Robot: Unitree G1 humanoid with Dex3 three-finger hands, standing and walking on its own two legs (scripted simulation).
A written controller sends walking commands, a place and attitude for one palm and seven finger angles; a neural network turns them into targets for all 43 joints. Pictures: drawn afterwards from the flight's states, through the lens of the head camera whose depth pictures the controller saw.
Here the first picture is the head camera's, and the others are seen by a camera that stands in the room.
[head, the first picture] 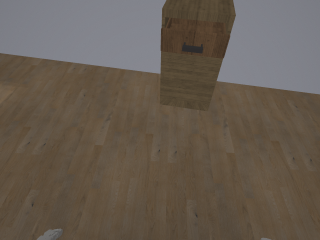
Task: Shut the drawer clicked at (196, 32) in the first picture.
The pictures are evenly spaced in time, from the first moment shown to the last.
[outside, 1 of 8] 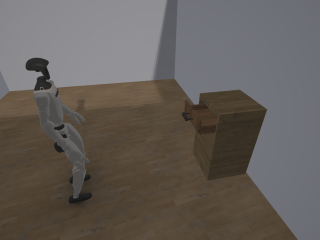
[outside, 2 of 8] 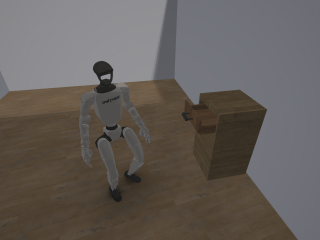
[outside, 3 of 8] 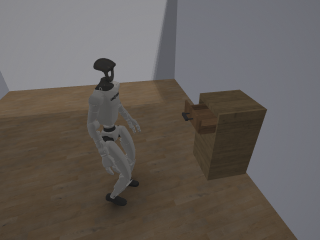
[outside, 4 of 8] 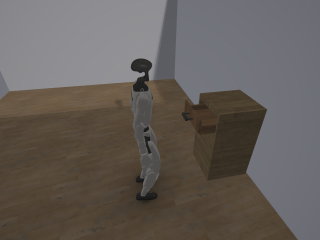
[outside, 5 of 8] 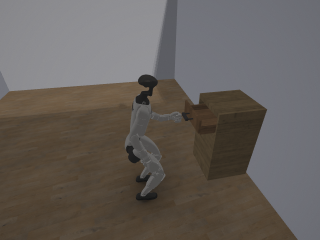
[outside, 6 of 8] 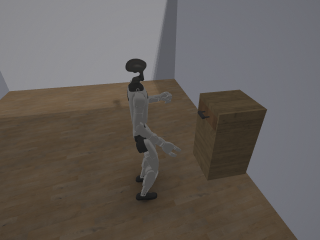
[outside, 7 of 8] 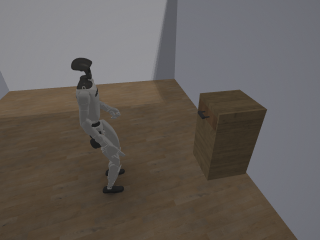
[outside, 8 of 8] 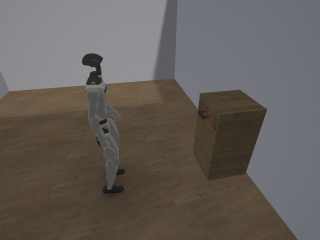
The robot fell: no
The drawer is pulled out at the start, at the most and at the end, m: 0.16 0.16 0.00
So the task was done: yes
